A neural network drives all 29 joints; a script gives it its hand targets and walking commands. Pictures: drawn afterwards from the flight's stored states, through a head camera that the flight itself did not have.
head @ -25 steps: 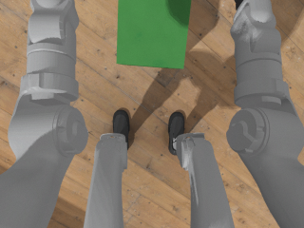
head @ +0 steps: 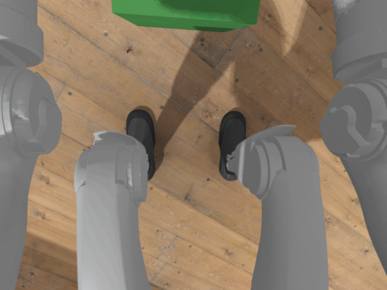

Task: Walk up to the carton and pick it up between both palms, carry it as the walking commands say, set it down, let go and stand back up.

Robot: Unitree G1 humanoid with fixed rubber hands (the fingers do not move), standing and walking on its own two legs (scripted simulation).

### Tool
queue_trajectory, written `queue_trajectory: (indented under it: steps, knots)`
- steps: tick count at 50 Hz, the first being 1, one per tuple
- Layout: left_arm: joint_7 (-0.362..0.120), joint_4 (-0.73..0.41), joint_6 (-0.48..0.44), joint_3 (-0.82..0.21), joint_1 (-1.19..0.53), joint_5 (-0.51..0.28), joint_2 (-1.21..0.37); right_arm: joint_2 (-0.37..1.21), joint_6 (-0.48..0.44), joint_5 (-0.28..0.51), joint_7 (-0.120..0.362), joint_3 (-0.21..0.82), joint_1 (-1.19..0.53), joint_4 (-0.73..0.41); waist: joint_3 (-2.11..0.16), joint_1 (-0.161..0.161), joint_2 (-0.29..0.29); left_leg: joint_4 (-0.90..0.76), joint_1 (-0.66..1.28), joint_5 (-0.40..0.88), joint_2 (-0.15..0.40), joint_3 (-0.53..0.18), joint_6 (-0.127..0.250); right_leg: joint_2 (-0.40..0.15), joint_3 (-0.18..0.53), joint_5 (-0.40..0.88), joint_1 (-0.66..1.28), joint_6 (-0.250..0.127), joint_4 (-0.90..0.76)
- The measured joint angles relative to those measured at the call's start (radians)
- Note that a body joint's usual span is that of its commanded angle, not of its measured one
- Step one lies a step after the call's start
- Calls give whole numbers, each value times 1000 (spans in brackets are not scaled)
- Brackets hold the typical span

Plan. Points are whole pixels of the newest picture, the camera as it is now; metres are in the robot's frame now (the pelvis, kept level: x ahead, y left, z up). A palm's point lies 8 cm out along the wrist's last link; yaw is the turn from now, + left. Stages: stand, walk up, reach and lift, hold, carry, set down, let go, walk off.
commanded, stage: reach and lift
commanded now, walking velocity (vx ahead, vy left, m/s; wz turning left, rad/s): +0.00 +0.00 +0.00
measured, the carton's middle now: out of the picture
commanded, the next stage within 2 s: none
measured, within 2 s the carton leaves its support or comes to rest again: neither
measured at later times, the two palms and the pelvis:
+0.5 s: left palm out of the picture +0.61 +0.18 -0.25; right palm out of the picture +0.60 -0.15 -0.26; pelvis +0.01 +0.00 -0.07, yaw -1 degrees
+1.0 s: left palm out of the picture +0.61 +0.17 -0.26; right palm out of the picture +0.60 -0.13 -0.26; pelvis +0.01 +0.00 -0.07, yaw +0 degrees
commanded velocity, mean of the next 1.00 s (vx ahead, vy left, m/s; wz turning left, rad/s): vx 0.00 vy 0.00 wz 0.00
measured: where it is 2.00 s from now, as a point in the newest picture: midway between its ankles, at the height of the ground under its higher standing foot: (187, 157)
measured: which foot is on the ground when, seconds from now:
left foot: down 0.00-1.00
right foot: down 0.00-1.00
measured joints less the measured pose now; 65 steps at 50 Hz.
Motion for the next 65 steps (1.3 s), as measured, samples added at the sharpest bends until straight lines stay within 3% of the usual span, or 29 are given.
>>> queue_trajectory:
  steps: [7,19,59,65]
  knots:
    - [-34,88,-29,0,-24,0,4,-8,-27,0,33,4,-26,82,-1,0,-3,80,-74,-12,0,-1,0,1,2,-12,-73,0,79]
    - [-38,126,-78,0,-15,0,4,-8,-71,1,41,45,-26,116,0,0,-1,204,-197,-40,5,4,-1,8,15,-38,-203,0,208]
    - [-51,132,-95,0,-7,-7,-21,42,-79,24,48,88,-20,77,-1,0,9,243,-201,-59,6,12,-2,9,25,-59,-214,0,254]
    - [-82,132,-94,28,-8,28,-21,40,-51,24,67,87,0,29,-2,0,9,243,-201,-62,6,13,-2,9,26,-62,-214,0,255]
